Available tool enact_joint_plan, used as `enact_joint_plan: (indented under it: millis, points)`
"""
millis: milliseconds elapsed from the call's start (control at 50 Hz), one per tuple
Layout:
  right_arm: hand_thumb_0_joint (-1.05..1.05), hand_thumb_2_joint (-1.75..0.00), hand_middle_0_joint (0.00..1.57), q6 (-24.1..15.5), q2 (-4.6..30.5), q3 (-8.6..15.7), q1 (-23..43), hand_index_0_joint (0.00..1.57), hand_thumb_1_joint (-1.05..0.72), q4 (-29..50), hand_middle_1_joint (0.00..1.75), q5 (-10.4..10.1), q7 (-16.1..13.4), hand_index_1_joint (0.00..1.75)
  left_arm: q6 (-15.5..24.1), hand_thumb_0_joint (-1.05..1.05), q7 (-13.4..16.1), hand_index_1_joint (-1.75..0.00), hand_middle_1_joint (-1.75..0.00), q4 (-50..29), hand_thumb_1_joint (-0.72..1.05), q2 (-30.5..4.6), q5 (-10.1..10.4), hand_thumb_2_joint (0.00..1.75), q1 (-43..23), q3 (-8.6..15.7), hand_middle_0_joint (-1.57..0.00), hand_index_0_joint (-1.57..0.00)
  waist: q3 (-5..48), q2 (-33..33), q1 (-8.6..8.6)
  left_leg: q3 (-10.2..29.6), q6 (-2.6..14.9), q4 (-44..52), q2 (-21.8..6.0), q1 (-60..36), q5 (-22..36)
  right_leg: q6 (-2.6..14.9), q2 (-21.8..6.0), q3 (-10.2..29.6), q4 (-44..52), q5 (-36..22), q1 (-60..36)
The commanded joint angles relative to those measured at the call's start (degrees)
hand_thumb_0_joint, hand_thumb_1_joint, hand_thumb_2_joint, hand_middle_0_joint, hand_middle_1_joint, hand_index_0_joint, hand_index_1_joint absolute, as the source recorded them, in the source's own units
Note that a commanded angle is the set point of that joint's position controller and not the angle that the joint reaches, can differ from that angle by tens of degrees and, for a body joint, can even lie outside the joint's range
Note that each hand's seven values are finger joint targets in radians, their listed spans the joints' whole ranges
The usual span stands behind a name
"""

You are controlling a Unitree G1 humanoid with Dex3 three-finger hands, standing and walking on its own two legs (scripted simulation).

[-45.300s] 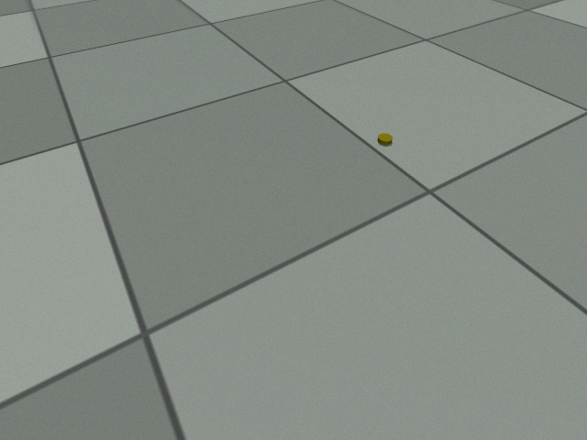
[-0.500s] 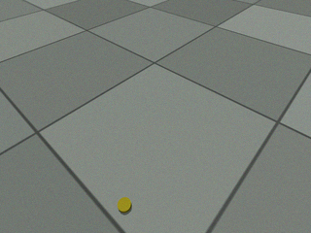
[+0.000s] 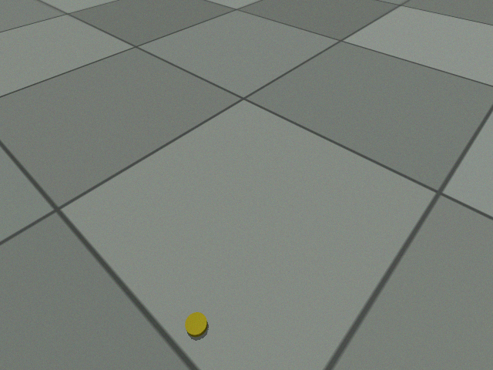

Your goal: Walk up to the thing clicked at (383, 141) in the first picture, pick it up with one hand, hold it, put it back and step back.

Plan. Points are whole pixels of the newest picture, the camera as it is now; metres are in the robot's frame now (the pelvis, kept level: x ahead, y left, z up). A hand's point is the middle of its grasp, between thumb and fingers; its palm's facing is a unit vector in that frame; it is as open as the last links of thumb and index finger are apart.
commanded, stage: stand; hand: left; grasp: from above
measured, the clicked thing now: (196, 324) +0.47 +0.23 -0.77
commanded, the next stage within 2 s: rise first in 1.60 s
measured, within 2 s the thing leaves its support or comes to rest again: neither
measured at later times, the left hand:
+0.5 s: hand out of the picture +0.07 +0.26 -0.16, palm faces -0.02 -0.94 -0.34, open 7.4 cm
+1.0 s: hand out of the picture +0.07 +0.25 -0.16, palm faces -0.03 -0.94 -0.34, open 7.4 cm
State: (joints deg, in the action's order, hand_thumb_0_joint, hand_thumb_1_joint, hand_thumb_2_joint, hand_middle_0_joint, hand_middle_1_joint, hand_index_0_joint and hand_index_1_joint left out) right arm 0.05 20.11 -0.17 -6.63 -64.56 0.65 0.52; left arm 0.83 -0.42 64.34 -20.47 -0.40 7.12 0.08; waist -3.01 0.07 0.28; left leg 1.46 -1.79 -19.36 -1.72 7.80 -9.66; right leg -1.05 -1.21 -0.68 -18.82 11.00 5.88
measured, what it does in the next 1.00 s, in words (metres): stands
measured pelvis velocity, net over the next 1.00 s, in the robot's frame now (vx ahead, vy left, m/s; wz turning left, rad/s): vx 0.01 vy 0.00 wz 0.00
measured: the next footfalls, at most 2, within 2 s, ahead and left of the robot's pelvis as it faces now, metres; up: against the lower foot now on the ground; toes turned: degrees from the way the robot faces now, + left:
none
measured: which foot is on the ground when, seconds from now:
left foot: down 0.00-1.00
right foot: down 0.00-1.00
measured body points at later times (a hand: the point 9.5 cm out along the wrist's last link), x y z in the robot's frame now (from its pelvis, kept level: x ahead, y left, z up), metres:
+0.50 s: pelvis +0.00 +0.00 +0.00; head +0.01 +0.00 +0.45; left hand +0.08 +0.30 -0.13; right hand +0.08 -0.30 -0.13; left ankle +0.01 +0.14 -0.75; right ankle -0.01 -0.13 -0.75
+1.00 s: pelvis +0.01 +0.00 +0.00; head +0.02 +0.00 +0.45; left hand +0.07 +0.30 -0.13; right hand +0.08 -0.30 -0.13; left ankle +0.01 +0.14 -0.75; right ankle -0.01 -0.13 -0.75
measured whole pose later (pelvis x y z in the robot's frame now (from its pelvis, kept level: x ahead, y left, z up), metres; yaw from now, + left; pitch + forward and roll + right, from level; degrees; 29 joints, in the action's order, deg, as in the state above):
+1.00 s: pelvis +0.01 +0.00 +0.00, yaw +0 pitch -2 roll +0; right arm 0.0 20.1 -0.2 -6.7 -64.0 0.6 0.4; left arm 0.8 -0.4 64.2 -20.3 -0.4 7.5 0.1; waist -3.1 0.0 0.1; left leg 1.4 -1.9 -19.3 -1.9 7.3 -10.1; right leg -0.9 -1.1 -0.7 -18.9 11.4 5.5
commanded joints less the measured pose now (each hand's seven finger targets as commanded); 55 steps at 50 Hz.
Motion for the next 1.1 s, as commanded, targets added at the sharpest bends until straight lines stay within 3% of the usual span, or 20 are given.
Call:
enact_joint_plan:
  millis: [0, 100, 260, 480, 800, 960, 1080]
  points:
    - [0.0, -0.9, 0.2, -1.5, 12.5, 2.1, 2.0, 0.2, -0.9, 3.3, 0.3, -0.2, -0.7, 0.3, 0.9, 0.0, 0.7, -0.3, -0.3, -3.1, 0.9, -12.6, -0.1, 0.9, -1.7, 2.4, -0.2, -0.2, 3.9, -0.8, -0.43, 4.4, 2.61, 2.6, -5.3, -0.7, 7.2, 1.76, -6.5, 4.7, 3.6, -6.8, -0.7]
    - [0.0, -0.9, 0.2, -1.5, 12.3, 2.1, 2.2, 0.2, -0.9, 3.5, 0.3, -0.2, -0.8, 0.3, 0.9, 0.0, 0.7, -0.3, -0.3, -3.3, 0.9, -12.4, -0.2, 0.9, -1.8, 2.3, -0.2, -0.2, 3.5, -0.5, -0.33, 4.3, 2.47, 2.7, -5.3, -0.8, 6.2, 1.79, -6.4, 4.5, 3.7, -5.4, 0.0]
    - [0.0, -0.9, 0.2, -1.8, 12.4, 2.0, 1.9, 0.2, -0.9, 3.6, 0.3, -0.2, -0.9, 0.3, 0.9, 0.0, 0.7, -0.3, -0.3, -3.2, 0.9, -12.3, -0.1, 0.9, -1.7, 2.4, -0.2, -0.2, 4.7, -1.1, -0.43, 4.3, 2.6, 2.5, -5.7, -1.6, 10.6, 1.71, -6.5, 4.2, 2.4, -9.2, -1.4]
    - [0.0, -0.9, 0.2, -1.6, 12.4, 2.2, 2.6, 0.2, -0.9, 4.1, 0.3, -0.2, -0.9, 0.3, 0.7, 0.0, 0.7, -0.3, -0.3, -3.2, 0.9, -12.3, -0.2, 0.9, -1.6, 2.5, -0.2, -0.2, 3.4, -0.6, -0.47, 4.1, 2.54, 2.7, -5.2, -1.4, 6.9, 1.94, -6.4, 4.4, 3.4, -6.1, 0.0]
    - [0.0, -0.9, 0.2, -1.4, 12.1, 2.1, 2.2, 0.2, -0.9, 4.0, 0.3, -0.2, -0.8, 0.3, 0.8, 0.0, 0.9, -0.3, -0.3, -3.2, 0.9, -12.5, -0.1, 0.9, -1.5, 2.6, -0.2, -0.2, 3.7, -0.8, -0.42, 4.2, 2.5, 2.6, -5.4, -1.6, 7.3, 1.94, -6.4, 4.5, 3.2, -6.4, -0.3]
    - [0.0, -0.9, 0.2, -1.5, 12.4, 2.3, 2.1, 0.2, -0.9, 4.1, 0.3, -0.2, -0.9, 0.3, 1.0, 0.0, 0.9, -0.3, -0.3, -3.5, 0.9, -12.6, -0.2, 0.9, -1.5, 2.6, -0.2, -0.2, 4.9, -0.4, -0.38, 3.9, 2.64, 1.7, -5.5, -2.5, 9.3, 1.89, -6.7, 4.7, 3.0, -9.6, -1.0]
    - [0.0, -0.9, 0.2, -1.4, 12.4, 2.2, 2.1, 0.2, -0.9, 4.0, 0.3, -0.1, -0.9, 0.3, 0.8, 0.0, 0.9, -0.3, -0.3, -3.3, 0.9, -12.5, -0.3, 0.9, -1.3, 2.5, -0.2, -0.2, 3.7, -0.2, -0.43, 4.2, 2.57, 2.4, -5.6, -2.0, 7.2, 1.98, -6.4, 4.4, 3.2, -6.6, 0.0]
